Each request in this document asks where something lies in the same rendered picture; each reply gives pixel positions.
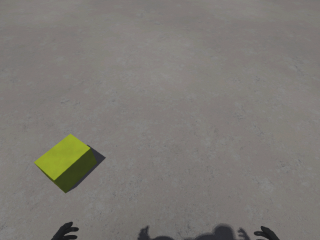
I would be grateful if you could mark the robot right hand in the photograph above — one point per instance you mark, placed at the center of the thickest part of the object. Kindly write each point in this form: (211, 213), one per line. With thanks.
(267, 233)

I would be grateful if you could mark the robot left hand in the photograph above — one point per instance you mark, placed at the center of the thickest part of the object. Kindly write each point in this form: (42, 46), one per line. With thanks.
(66, 228)

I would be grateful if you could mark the carton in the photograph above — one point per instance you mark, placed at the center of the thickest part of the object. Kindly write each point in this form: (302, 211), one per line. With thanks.
(67, 162)

